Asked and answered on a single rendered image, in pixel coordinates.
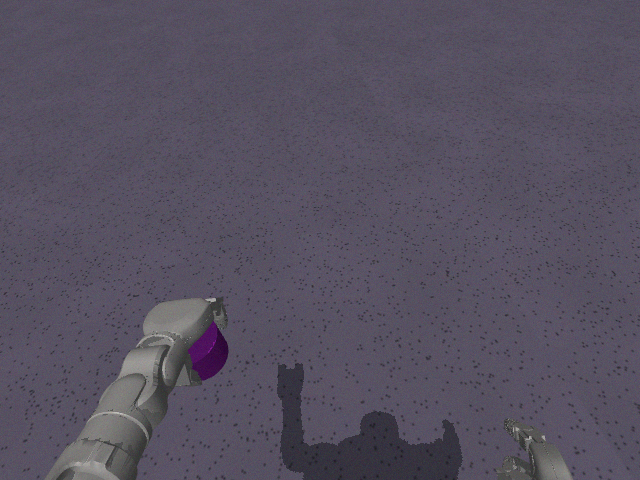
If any right robot hand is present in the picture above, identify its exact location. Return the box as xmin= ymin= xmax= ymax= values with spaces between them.
xmin=496 ymin=419 xmax=573 ymax=480

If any left robot arm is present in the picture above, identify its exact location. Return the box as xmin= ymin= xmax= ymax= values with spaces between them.
xmin=44 ymin=331 xmax=188 ymax=480

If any left robot hand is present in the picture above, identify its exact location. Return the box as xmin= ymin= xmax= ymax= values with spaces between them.
xmin=143 ymin=297 xmax=228 ymax=387

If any tin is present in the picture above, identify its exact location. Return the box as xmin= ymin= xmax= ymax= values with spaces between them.
xmin=188 ymin=321 xmax=228 ymax=381

